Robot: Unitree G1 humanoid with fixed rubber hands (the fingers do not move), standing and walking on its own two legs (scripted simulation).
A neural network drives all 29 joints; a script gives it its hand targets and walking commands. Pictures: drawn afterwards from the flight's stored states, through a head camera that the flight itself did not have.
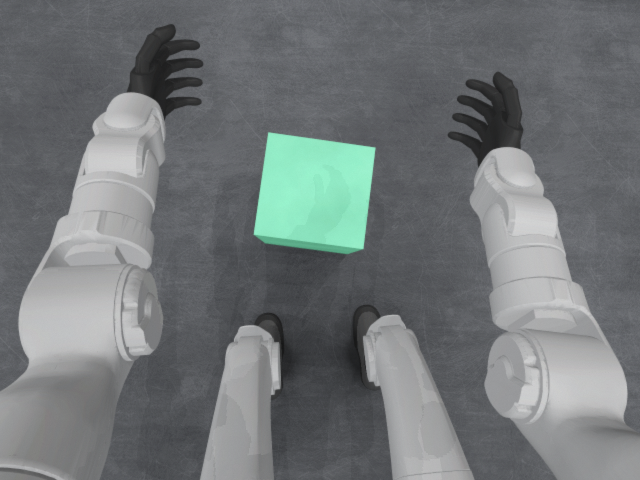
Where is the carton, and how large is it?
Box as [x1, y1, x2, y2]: [254, 132, 374, 253]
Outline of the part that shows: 268,132 254,234 264,242 273,244 342,253 349,253 361,249 363,247 374,147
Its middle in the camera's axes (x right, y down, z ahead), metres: -0.01 -0.08 +0.86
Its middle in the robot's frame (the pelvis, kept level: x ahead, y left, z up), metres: +0.49 -0.02 -0.52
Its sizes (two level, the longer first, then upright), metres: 0.210 0.200 0.250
